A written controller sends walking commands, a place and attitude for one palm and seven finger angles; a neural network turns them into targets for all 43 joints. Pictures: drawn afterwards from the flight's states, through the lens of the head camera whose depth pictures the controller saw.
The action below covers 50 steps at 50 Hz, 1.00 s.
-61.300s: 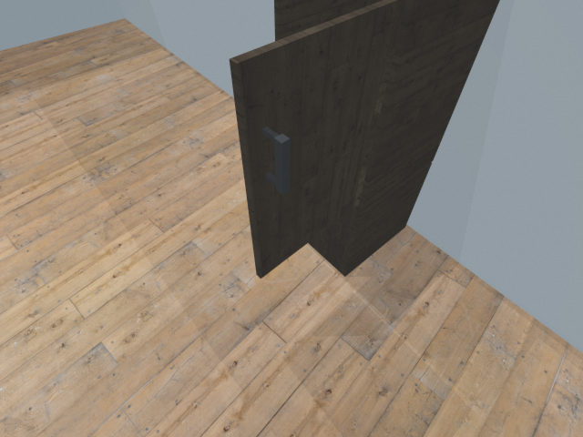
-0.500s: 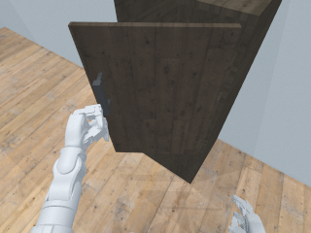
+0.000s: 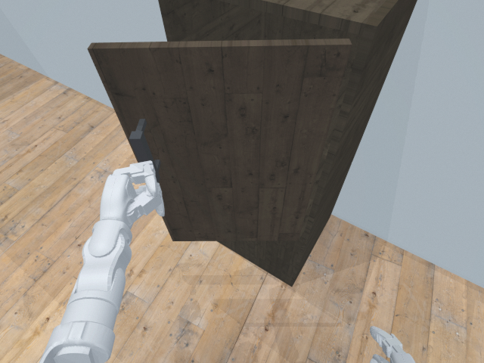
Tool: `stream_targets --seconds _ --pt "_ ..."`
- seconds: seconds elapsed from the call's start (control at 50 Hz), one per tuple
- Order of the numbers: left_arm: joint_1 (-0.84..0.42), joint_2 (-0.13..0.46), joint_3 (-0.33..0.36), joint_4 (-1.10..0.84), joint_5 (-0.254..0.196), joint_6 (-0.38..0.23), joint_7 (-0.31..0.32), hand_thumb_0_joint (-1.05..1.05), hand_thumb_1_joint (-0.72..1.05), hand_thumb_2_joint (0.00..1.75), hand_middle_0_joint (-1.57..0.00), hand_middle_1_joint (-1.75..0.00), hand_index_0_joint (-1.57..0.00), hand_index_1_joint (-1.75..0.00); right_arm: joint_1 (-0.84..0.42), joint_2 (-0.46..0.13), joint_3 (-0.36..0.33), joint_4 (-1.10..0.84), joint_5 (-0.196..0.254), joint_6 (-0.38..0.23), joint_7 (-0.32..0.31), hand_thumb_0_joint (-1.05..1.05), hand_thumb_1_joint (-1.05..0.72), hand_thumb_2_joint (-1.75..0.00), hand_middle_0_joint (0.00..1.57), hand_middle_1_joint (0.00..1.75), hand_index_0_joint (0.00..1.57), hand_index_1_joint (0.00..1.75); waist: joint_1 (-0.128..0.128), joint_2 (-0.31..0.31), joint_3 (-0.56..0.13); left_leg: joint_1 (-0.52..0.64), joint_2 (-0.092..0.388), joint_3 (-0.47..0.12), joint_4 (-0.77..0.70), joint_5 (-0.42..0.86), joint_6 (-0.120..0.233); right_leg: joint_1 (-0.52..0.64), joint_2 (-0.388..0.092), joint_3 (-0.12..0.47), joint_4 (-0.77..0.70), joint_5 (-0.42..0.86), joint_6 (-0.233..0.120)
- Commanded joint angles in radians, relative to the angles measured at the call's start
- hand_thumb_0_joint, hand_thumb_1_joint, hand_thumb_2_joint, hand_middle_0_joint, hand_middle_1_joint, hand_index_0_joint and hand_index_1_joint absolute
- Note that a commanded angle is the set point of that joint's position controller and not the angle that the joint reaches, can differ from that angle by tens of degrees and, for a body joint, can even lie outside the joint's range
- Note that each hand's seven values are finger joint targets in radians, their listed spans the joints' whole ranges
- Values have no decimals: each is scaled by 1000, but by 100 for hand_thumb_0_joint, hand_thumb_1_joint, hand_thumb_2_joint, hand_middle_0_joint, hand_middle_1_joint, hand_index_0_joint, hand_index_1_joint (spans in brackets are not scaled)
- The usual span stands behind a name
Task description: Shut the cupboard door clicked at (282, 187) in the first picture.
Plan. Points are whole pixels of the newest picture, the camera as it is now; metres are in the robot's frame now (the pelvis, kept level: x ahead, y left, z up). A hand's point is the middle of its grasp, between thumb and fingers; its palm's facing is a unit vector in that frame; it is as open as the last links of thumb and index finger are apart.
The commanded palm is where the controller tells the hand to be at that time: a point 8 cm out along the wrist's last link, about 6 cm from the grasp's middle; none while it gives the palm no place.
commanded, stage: bring the fist close to the handle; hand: left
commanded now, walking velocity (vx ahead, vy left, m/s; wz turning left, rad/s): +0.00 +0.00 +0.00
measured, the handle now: (148, 152) +0.46 +0.19 +0.08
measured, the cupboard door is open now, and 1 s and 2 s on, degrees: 33 21 5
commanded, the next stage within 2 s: push the door shut along its arc in 0.06 s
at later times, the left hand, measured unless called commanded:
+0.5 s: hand (165, 174) +0.40 +0.15 +0.09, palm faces -0.05 -1.00 -0.04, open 3.1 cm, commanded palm +0.39 +0.20 +0.09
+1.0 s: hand (177, 152) +0.46 +0.14 +0.09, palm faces -0.19 -0.98 -0.04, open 3.1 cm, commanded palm +0.46 +0.18 +0.09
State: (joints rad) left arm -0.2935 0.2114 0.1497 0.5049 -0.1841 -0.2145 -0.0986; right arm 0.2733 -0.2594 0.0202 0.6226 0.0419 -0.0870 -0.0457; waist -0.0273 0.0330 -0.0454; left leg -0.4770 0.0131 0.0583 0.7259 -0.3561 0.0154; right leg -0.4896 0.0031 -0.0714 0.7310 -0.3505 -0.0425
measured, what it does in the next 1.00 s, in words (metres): stands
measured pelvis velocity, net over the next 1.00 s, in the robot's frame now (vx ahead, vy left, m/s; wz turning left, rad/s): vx -0.02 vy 0.02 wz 0.01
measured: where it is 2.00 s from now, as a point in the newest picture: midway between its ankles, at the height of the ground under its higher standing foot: outside the picture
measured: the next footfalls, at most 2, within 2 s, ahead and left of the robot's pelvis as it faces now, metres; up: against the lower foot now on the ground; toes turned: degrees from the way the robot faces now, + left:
none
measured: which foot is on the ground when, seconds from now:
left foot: down 0.00-1.00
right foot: down 0.00-1.00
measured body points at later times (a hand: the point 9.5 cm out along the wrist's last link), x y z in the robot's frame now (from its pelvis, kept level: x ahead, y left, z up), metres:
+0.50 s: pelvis -0.01 +0.01 +0.00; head +0.04 +0.00 +0.44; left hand +0.40 +0.20 +0.09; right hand +0.11 -0.25 -0.11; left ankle +0.01 +0.11 -0.71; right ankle +0.01 -0.09 -0.71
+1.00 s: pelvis -0.02 +0.02 -0.02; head +0.07 +0.02 +0.43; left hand +0.46 +0.19 +0.09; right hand +0.03 -0.25 -0.13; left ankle +0.01 +0.11 -0.71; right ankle +0.01 -0.09 -0.71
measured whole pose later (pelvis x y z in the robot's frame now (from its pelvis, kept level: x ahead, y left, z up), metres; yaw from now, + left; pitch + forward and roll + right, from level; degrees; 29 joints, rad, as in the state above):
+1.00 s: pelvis -0.02 +0.02 -0.02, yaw +0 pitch +13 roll -1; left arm -0.88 0.36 0.18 1.12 -0.16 -0.34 -0.27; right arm 0.35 -0.28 0.02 0.69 0.03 -0.09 -0.04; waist -0.12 0.02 -0.05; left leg -0.71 0.01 0.05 0.85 -0.37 0.04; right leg -0.70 -0.01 -0.08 0.82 -0.35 -0.03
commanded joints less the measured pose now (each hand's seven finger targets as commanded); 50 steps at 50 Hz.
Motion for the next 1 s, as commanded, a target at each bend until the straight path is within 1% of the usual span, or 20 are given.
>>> stream_targets --seconds 0.0,0.04,0.08,0.14,0.2,0.24,0.3,0.36,0.4,0.44,0.46,0.5,0.58,0.6,0.68,0.7,0.76,0.82,0.9,0.98 --pt "-401 186 79 -284 -32 -104 -1 0 90 90 -130 -150 -130 -150 -51 -116 -48 -135 -3 -57 -16 0 -90 -90 20 30 20 30 6 -58 -323 100 -25 -39 -72 187 13 196 -11 94 -117 275 35" --pt "-390 157 52 -309 -29 -141 -4 0 90 90 -130 -150 -130 -150 -51 -109 -47 -131 -6 -67 -13 0 -90 -90 20 30 20 30 10 -18 -355 124 -25 -40 -69 221 11 199 -6 85 -95 322 29" --pt "-363 165 53 -254 -20 -151 -2 0 90 90 -130 -150 -130 -150 -39 -115 -47 -119 -6 -70 -13 0 -90 -90 20 30 20 30 4 -25 -322 117 -22 -47 -67 215 10 172 -2 71 -88 306 27" --pt "-340 107 0 -154 -11 -118 -12 0 90 90 -130 -150 -130 -150 -37 -120 -46 -109 -1 -66 -5 0 -90 -90 20 30 20 30 -11 -36 -226 79 -24 -49 -76 153 7 105 -4 66 -108 239 31" --pt "-401 152 14 -69 -4 -73 -24 0 90 90 -130 -150 -130 -150 -38 -134 -44 -115 5 -51 -10 0 -90 -90 20 30 20 30 -25 -93 -179 46 -26 -51 -83 83 11 81 -12 80 -139 140 37" --pt "-541 159 3 -70 -3 -75 -30 0 90 90 -130 -150 -130 -150 -42 -131 -40 -109 6 -48 -17 0 -90 -90 20 30 20 30 -40 -86 -191 50 -27 -59 -86 52 10 66 -12 84 -145 91 35" --pt "-653 238 67 -124 -16 -124 -26 0 90 90 -130 -150 -130 -150 -43 -130 -40 -107 0 -52 -27 0 -90 -90 20 30 20 30 -26 -51 -315 93 -26 -62 -71 116 13 128 -11 93 -113 173 30" --pt "-704 217 52 -102 -12 -175 -34 0 90 90 -130 -150 -130 -150 -26 -120 -39 -87 -6 -64 -25 0 -90 -90 20 30 20 30 -26 7 -399 128 -24 -67 -55 180 5 134 0 77 -66 257 24" --pt "-666 244 72 -14 -4 -177 -46 0 90 90 -130 -150 -130 -150 -5 -129 -42 -74 -6 -60 -22 0 -90 -90 20 30 20 30 -30 -7 -383 111 -21 -68 -48 199 5 122 2 72 -56 285 25" --pt "-631 192 30 109 5 -151 -69 0 90 90 -130 -150 -130 -150 14 -132 -42 -69 -3 -53 -13 0 -90 -90 20 30 20 30 -39 -22 -315 68 -24 -68 -50 183 3 83 4 62 -59 276 23" --pt "-674 208 36 133 5 -143 -77 0 90 90 -130 -150 -130 -150 21 -139 -42 -65 -2 -48 -12 0 -90 -90 20 30 20 30 -47 -39 -285 50 -23 -71 -52 163 3 66 4 61 -65 258 24" --pt "-739 249 63 150 0 -143 -92 0 90 90 -130 -150 -130 -150 31 -147 -48 -66 -1 -43 -15 0 -90 -90 20 30 20 30 -53 -61 -302 44 -26 -70 -45 166 8 78 4 69 -68 261 25" --pt "-824 247 58 230 -10 -145 -126 0 90 90 -130 -150 -130 -150 61 -152 -49 -58 -2 -37 -18 0 -90 -90 20 30 20 30 -71 -72 -313 20 -31 -71 -32 156 11 64 7 70 -62 253 25" --pt "-849 263 66 252 -8 -150 -132 0 90 90 -130 -150 -130 -150 66 -155 -50 -49 -1 -35 -18 0 -90 -90 20 30 20 30 -74 -63 -316 21 -28 -74 -32 147 9 47 7 70 -59 241 25" --pt "-907 197 10 274 -8 -175 -159 0 90 90 -130 -150 -130 -150 97 -160 -56 -46 -6 -41 -10 0 -90 -90 20 30 20 30 -90 -13 -376 81 -27 -88 -11 192 5 -16 17 48 -30 250 17" --pt "-920 237 39 291 -6 -176 -162 0 90 90 -130 -150 -130 -150 105 -165 -59 -36 -7 -38 -9 0 -90 -90 20 30 20 30 -86 -13 -385 74 -24 -90 -4 190 3 -17 16 55 -27 253 18" --pt "-983 229 19 313 2 -186 -173 0 90 90 -130 -150 -130 -150 119 -167 -60 -31 -8 -36 -7 0 -90 -90 20 30 20 30 -106 -27 -389 65 -21 -98 0 171 4 -45 19 51 -21 226 19" --pt "-1041 291 60 344 6 -189 -173 0 90 90 -130 -150 -130 -150 135 -176 -60 -21 -10 -34 -9 0 -90 -90 20 30 20 30 -116 -36 -396 37 -21 -100 9 156 8 -49 20 57 -17 217 21" --pt "-1119 269 27 371 21 -195 -180 0 90 90 -130 -150 -130 -150 151 -177 -61 -10 -12 -38 -6 0 -90 -90 20 30 20 30 -139 33 -411 67 -17 -112 21 160 4 -115 23 53 -7 194 20" --pt "-1163 282 32 418 20 -192 -196 0 90 90 -130 -150 -130 -150 175 -187 -60 -2 -16 -40 -7 0 -90 -90 20 30 20 30 -157 17 -416 60 -15 -127 36 162 5 -147 28 44 4 177 15"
